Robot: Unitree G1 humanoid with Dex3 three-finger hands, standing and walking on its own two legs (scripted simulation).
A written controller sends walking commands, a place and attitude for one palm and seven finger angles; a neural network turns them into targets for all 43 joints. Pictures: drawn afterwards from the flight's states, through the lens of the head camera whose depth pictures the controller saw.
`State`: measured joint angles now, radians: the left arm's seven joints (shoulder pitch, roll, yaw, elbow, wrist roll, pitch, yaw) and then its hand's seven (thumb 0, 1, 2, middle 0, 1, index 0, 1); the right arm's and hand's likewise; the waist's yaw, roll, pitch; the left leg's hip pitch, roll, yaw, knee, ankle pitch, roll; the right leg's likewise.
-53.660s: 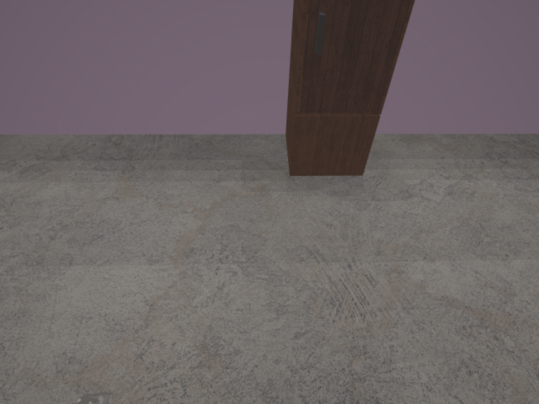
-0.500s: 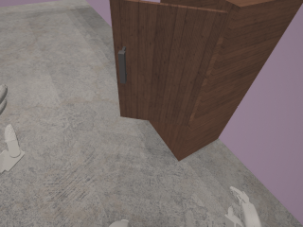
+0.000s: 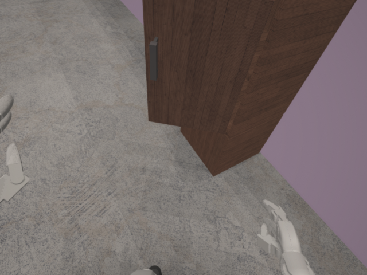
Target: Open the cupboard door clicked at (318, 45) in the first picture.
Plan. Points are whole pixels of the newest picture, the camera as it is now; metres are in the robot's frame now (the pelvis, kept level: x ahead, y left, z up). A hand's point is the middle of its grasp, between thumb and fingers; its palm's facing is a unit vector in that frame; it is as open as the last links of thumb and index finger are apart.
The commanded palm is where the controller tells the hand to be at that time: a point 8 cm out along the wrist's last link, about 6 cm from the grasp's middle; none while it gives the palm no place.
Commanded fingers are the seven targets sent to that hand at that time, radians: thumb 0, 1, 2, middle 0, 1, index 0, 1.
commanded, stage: stop stepping back and stand still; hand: left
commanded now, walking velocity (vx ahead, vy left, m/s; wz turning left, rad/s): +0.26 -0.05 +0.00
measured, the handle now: (154, 59) +0.77 +0.17 +0.02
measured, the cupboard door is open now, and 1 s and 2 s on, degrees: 51 51 51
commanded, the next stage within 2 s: let the arm hang, fingers relaxed in 0.78 s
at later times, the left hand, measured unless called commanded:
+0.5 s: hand out of the picture +0.12 +0.25 +0.17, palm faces +0.43 -0.78 -0.45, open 7.4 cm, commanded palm +0.05 +0.29 +0.18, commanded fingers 0.00 0.90 0.90 -0.20 -0.30 -0.20 -0.30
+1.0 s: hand out of the picture +0.11 +0.25 +0.01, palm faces +0.24 -0.87 -0.44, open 7.4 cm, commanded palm none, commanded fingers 0.00 0.90 0.90 -0.20 -0.30 -0.20 -0.30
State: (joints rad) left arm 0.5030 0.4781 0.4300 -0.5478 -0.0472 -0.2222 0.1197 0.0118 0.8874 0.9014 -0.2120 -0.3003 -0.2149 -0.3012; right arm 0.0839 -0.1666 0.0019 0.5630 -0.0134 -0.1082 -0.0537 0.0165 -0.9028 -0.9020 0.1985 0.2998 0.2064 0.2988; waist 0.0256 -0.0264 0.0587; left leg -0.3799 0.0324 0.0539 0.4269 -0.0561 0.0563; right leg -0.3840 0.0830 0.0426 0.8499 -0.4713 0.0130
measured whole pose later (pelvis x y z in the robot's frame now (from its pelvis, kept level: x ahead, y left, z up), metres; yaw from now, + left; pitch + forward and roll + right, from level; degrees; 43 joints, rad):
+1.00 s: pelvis -0.10 -0.01 -0.01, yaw +3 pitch +0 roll +1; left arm 0.29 0.31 0.17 0.13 0.03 -0.03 0.03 0.00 0.90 0.90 -0.20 -0.30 -0.20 -0.30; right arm 0.16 -0.30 -0.03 0.74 -0.02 -0.06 -0.01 0.01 -0.90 -0.90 0.19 0.30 0.20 0.30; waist 0.01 0.05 -0.04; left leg -0.37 0.00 0.02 0.62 -0.25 0.00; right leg -0.35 -0.03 -0.06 0.65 -0.28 -0.01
